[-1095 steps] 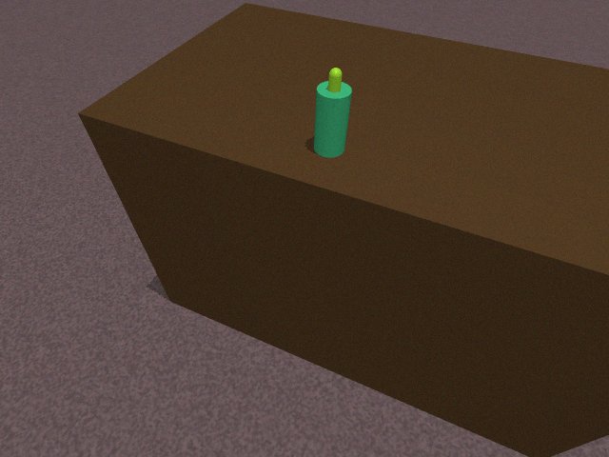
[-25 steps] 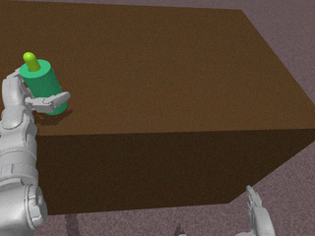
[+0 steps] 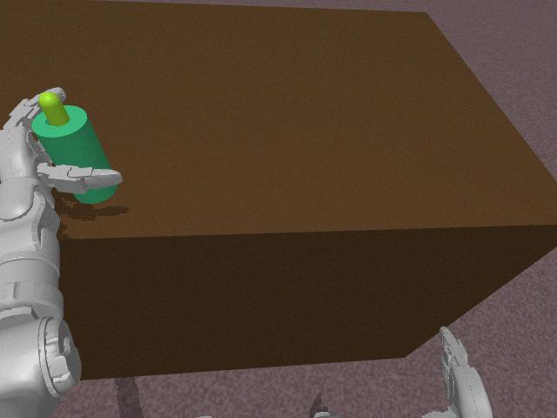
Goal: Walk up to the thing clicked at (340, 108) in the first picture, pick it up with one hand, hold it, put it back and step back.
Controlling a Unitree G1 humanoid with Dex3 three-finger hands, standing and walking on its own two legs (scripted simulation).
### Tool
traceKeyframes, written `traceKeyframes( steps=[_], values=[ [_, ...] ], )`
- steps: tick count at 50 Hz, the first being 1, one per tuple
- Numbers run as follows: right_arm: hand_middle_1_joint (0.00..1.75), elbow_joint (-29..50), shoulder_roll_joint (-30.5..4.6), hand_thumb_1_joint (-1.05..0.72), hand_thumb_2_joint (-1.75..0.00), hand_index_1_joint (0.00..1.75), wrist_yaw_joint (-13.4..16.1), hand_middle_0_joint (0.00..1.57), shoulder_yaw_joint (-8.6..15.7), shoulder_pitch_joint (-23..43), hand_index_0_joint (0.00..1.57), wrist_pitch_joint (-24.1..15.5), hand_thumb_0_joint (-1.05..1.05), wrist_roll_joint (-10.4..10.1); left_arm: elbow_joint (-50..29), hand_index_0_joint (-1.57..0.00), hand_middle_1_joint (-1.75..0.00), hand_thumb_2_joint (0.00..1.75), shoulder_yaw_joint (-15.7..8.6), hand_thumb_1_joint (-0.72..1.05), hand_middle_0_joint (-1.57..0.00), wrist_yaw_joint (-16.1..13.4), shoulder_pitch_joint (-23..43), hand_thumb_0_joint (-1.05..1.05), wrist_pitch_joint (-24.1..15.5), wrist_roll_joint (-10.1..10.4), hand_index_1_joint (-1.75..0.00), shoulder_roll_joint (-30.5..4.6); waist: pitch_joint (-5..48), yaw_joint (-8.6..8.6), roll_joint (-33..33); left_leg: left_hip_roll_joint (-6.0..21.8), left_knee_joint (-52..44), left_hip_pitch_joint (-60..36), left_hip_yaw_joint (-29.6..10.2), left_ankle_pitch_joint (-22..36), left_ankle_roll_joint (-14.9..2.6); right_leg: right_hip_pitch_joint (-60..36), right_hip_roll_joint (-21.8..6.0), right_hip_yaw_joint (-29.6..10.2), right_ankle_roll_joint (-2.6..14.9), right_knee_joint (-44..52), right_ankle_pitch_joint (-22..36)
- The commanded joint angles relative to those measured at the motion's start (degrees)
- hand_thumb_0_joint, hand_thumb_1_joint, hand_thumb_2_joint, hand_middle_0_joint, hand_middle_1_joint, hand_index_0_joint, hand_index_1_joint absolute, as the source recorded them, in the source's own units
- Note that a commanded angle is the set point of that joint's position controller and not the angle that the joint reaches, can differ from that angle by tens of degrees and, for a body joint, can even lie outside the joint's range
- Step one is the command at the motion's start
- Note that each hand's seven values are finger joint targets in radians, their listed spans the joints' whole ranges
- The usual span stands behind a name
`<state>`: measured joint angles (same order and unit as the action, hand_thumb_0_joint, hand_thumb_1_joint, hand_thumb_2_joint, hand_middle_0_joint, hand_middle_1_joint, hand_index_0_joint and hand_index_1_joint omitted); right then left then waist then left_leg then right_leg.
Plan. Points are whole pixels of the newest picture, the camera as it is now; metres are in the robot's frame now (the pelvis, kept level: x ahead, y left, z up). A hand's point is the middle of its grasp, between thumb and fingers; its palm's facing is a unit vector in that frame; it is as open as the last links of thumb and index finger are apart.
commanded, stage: withdraw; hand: left
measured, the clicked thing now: (74, 147) +0.44 +0.26 +0.14
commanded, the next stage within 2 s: rise in 0.24 s
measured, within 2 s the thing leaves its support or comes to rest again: neither
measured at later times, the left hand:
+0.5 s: hand out of the picture +0.44 +0.35 +0.24, palm faces +0.38 -0.90 -0.19, open 17.3 cm
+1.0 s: hand out of the picture +0.30 +0.33 +0.20, palm faces +0.47 -0.79 -0.40, open 17.5 cm
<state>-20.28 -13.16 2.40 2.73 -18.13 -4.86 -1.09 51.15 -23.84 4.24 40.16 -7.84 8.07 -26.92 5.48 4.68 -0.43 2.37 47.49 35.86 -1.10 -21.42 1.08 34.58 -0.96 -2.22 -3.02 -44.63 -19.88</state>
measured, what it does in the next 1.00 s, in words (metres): stands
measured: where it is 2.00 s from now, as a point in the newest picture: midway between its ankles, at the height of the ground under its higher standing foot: outside the picture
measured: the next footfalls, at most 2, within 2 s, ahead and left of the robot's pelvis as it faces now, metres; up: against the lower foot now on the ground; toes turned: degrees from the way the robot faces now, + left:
none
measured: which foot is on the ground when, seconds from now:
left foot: down 0.00-1.00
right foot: down 0.00-1.00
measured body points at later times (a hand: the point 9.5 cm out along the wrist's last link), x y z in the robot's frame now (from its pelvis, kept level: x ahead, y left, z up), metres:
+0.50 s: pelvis +0.01 +0.00 +0.01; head +0.04 +0.00 +0.46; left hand +0.41 +0.40 +0.25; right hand +0.17 -0.24 -0.05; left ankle +0.02 +0.13 -0.70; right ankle +0.02 -0.16 -0.70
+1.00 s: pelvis +0.02 +0.00 +0.02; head +0.01 -0.02 +0.47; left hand +0.27 +0.37 +0.22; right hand +0.18 -0.24 -0.06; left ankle +0.02 +0.13 -0.70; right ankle +0.02 -0.16 -0.70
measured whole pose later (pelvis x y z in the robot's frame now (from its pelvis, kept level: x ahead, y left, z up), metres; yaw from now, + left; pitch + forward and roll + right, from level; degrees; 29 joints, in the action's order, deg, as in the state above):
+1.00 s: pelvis +0.02 +0.00 +0.02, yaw +1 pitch +3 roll -1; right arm -28.7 -13.0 -1.3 5.7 -18.8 -6.8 -2.8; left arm 5.0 -25.3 2.1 2.0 -2.1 2.6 -28.1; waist 4.9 -2.5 3.9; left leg 1.7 38.4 22.1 -1.7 -19.2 1.0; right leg 20.0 -1.9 -1.1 -3.0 -34.8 -17.7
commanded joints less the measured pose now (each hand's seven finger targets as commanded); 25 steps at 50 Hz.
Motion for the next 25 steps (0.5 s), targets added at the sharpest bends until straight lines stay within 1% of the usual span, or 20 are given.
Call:
traceKeyframes(
  steps=[1,2,3,4,5,7,8,9,10,11,15,16,18,19,20,21,22,23,24,25],
  values=[
    [0.05,9.37,-8.88,0.54,-0.05,0.05,1.24,0.05,4.69,0.41,0.05,-2.94,0.0,-0.27,-19.03,-0.19,-0.21,0.17,-4.69,-0.55,-0.18,-0.74,30.67,0.0,-4.34,-0.1,-0.2,-22.88,24.77,-0.77,8.82,-1.59,-5.88,-15.44,1.8,17.39,-0.84,-10.16,1.65,3.35,2.94,5.18,15.17],
    [0.05,10.16,-8.11,0.54,-0.05,0.05,1.25,0.05,3.77,1.33,0.05,-2.92,0.0,-0.33,-20.44,-0.17,-0.19,0.16,-4.87,-0.56,-0.16,-0.79,31.35,0.0,-4.09,-0.11,-0.18,-23.05,26.01,-1.26,9.26,-1.62,-5.9,-16.42,1.9,18.12,-0.76,-10.96,1.54,3.24,2.95,5.52,15.71],
    [0.05,10.6,-9.39,0.53,-0.05,0.05,1.46,0.05,5.29,3.36,0.05,-3.07,0.0,-0.4,-21.42,-0.16,-0.18,0.14,-5.26,-0.57,-0.15,-0.66,31.97,0.0,-3.79,-0.17,-0.17,-24.31,26.5,-1.03,10.0,-1.64,-6.03,-16.64,1.92,18.25,-0.74,-11.8,1.52,3.23,2.96,5.52,15.87],
    [0.05,9.14,-8.73,0.53,-0.05,0.05,1.49,0.05,4.57,2.37,0.05,-2.99,0.0,-0.6,-21.6,-0.15,-0.16,0.14,-5.03,-0.57,-0.14,-0.62,32.39,0.0,-3.04,-0.22,-0.16,-24.1,24.71,-1.37,9.67,-1.54,-6.67,-16.59,1.71,17.75,-0.6,-11.24,1.69,3.39,3.13,5.72,15.31],
    [0.05,8.78,-8.0,0.53,-0.05,0.05,1.54,0.05,3.94,4.07,0.05,-3.06,0.0,-0.75,-21.18,-0.15,-0.16,0.14,-6.44,-0.57,-0.14,-0.35,32.02,0.0,-2.39,-0.53,-0.16,-26.7,24.11,-1.92,10.81,-1.71,-6.83,-15.97,1.99,17.0,-0.6,-11.76,1.5,3.26,3.09,6.05,14.72],
    [0.05,8.83,-6.6,0.53,-0.05,0.05,1.6,0.05,2.77,4.43,0.05,-3.42,0.0,-1.09,-19.13,-0.14,-0.15,0.13,-5.5,-0.58,-0.13,0.54,32.17,0.0,-0.21,-0.61,-0.15,-26.0,22.47,-1.69,9.77,-1.71,-7.35,-15.04,2.07,15.82,-0.86,-12.61,1.56,3.37,3.1,6.76,14.13],
    [0.05,8.16,-7.41,0.52,-0.06,0.05,1.68,0.05,3.26,3.44,0.05,-3.55,0.0,-1.25,-17.98,-0.15,-0.15,0.11,-5.57,-0.61,-0.14,1.15,32.97,0.0,1.0,-0.68,-0.15,-26.7,22.56,-0.56,8.99,-1.37,-7.67,-15.52,1.79,16.68,-0.86,-12.27,1.71,3.5,3.13,6.83,14.75],
    [0.05,5.03,-6.14,0.52,-0.05,0.05,1.58,0.05,2.32,3.0,0.05,-3.53,0.0,-1.53,-15.32,-0.14,-0.13,0.1,-5.47,-0.6,-0.13,1.94,30.89,0.0,2.61,-0.62,-0.13,-26.58,18.62,-1.94,9.35,-1.55,-8.48,-13.83,1.87,15.62,-0.81,-11.42,1.72,3.63,3.27,7.25,13.54],
    [0.05,4.87,-6.1,0.53,-0.05,0.05,1.51,0.05,2.24,4.04,0.05,-3.82,0.0,-1.72,-13.48,-0.13,-0.13,0.09,-3.56,-0.61,-0.12,3.28,30.9,0.0,4.01,-0.55,-0.12,-25.22,16.82,-0.9,9.49,-1.52,-8.99,-13.62,2.03,13.99,-0.95,-10.11,1.8,3.54,3.36,7.82,12.26],
    [0.05,5.93,-7.39,0.53,-0.05,0.05,1.7,0.05,2.78,4.24,0.05,-4.3,0.0,-1.74,-12.03,-0.16,-0.14,0.09,-3.65,-0.6,-0.14,4.45,31.44,0.0,5.48,-0.43,-0.13,-25.36,18.0,-0.51,8.77,-1.08,-9.25,-15.15,1.61,15.56,-0.75,-9.75,2.0,3.89,3.33,7.83,13.0],
    [0.05,4.53,-7.73,0.54,-0.05,0.05,1.41,0.05,2.01,4.12,0.05,-5.22,0.0,-2.18,-3.13,-0.17,-0.14,0.09,-0.1,-0.6,-0.14,9.34,30.69,0.0,10.62,0.05,-0.12,-23.9,12.92,-0.21,3.52,-1.31,-10.99,-12.8,1.18,12.38,-1.49,-8.61,2.16,4.17,3.16,10.01,10.29],
    [0.05,5.85,-9.12,0.54,-0.05,0.05,1.65,0.05,2.51,4.23,0.05,-5.49,0.0,-2.1,-3.43,-0.17,-0.14,0.08,-1.65,-0.6,-0.14,10.15,32.03,0.0,11.02,0.1,-0.12,-26.67,14.93,0.3,3.29,-1.37,-11.01,-14.34,1.34,13.11,-1.6,-8.77,2.04,3.98,3.04,10.13,11.05],
    [0.05,7.17,-8.88,0.61,-0.04,0.05,1.64,0.05,1.49,4.24,0.05,-5.99,0.0,-2.13,-3.82,-0.09,-0.06,0.07,-2.12,-0.57,-0.06,11.95,34.8,0.0,11.32,0.36,-0.04,-28.22,15.5,-0.06,3.84,-1.48,-11.37,-15.1,1.37,13.08,-1.58,-8.87,1.94,4.02,3.04,10.4,10.98],
    [0.05,9.98,-9.17,0.61,-0.04,0.05,0.96,0.05,2.08,5.48,0.05,-6.13,0.0,-1.67,-18.63,-0.06,-0.02,0.04,-2.01,-0.53,-0.06,8.54,42.29,0.0,8.22,-6.36,-0.02,-38.19,20.75,-3.23,10.91,-2.46,-11.21,-18.68,2.26,16.24,-0.29,-10.76,1.22,4.14,2.78,10.05,14.82],
    [0.05,4.48,-9.27,0.57,-0.05,0.05,0.88,0.05,2.47,0.6,0.05,-5.67,0.0,-1.37,-5.68,-0.07,-0.03,0.02,-3.8,-0.53,-0.06,6.8,36.07,0.0,8.39,-6.74,-0.02,-37.81,15.8,-1.03,7.53,-2.53,-10.78,-16.81,2.63,15.14,-0.62,-10.07,1.39,4.26,2.44,10.34,14.28],
    [0.05,5.36,-8.94,0.56,-0.05,0.05,0.51,0.05,1.12,0.88,0.05,-5.73,0.0,-1.57,0.79,-0.08,-0.04,0.02,-1.09,-0.54,-0.06,6.79,29.82,0.0,8.91,-6.57,-0.03,-32.5,10.63,-0.92,1.58,-2.32,-11.87,-13.61,2.19,13.33,-0.94,-10.12,1.76,4.68,2.34,11.0,12.5],
    [0.05,8.12,-6.77,0.57,-0.05,0.05,-0.1,0.05,-0.88,5.12,0.05,-5.71,0.0,-2.0,-3.19,-0.07,-0.05,0.03,-0.94,-0.55,-0.06,6.71,31.7,0.0,8.44,-6.44,-0.04,-32.5,13.47,-2.1,1.19,-2.27,-12.37,-15.14,1.96,13.19,-1.1,-11.26,1.73,4.58,2.19,11.32,12.4],
    [0.05,6.32,-8.95,0.57,-0.05,0.05,0.2,0.05,2.48,0.73,0.05,-5.39,0.0,-1.9,-6.71,-0.07,-0.05,0.04,-2.15,-0.55,-0.06,5.97,34.13,0.0,7.72,-7.06,-0.04,-35.64,17.17,-1.12,3.73,-2.24,-11.89,-17.55,2.09,14.59,-1.05,-11.7,1.47,4.39,2.25,10.89,14.1],
    [0.05,1.99,-9.34,0.58,-0.05,0.05,0.0,0.05,3.46,-4.51,0.05,-4.86,0.0,-1.65,-3.13,-0.07,-0.04,0.04,-3.55,-0.54,-0.06,5.46,29.41,0.0,7.67,-7.69,-0.03,-36.75,14.2,-1.8,3.99,-2.11,-11.8,-16.72,2.09,15.65,-0.82,-10.58,1.5,4.67,2.46,10.75,14.09],
    [0.05,6.36,-8.84,0.59,-0.05,0.05,-0.77,0.05,1.87,-2.1,0.05,-4.63,0.0,-1.67,-6.31,-0.07,-0.04,0.04,-4.73,-0.54,-0.06,5.13,30.27,0.0,7.34,-8.19,-0.03,-38.91,18.14,-3.09,4.29,-2.41,-11.71,-17.23,2.14,17.2,-0.78,-13.14,1.26,4.58,2.48,11.03,15.43]
  ],
)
